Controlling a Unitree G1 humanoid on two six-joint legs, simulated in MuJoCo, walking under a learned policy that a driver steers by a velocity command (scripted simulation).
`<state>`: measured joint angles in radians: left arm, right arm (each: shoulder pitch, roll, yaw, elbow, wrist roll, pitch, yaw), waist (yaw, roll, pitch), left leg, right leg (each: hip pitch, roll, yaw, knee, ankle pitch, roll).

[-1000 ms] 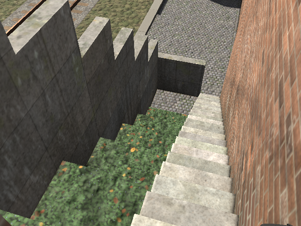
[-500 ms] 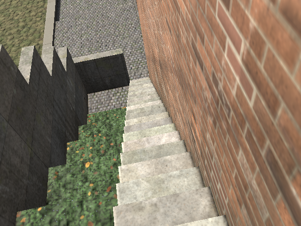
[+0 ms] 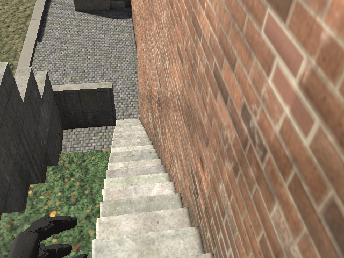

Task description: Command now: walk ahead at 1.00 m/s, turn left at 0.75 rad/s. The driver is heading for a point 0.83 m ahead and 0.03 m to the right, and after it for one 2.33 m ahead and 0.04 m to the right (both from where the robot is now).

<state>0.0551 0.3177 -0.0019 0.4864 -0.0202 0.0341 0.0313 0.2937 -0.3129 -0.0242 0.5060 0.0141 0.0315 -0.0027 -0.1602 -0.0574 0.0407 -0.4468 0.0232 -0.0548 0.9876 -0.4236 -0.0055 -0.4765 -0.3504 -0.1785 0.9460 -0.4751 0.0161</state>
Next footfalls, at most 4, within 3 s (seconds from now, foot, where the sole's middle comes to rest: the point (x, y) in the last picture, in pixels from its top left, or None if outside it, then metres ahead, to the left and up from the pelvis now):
0.26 right None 0.13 -0.07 -0.72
0.98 right None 0.13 -0.17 -0.72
1.48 left None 0.27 0.20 -0.86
2.16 right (137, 233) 0.96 0.02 -1.36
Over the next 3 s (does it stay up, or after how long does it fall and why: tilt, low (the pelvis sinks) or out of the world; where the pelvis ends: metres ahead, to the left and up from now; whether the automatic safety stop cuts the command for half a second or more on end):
stays up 1.32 -0.03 -0.97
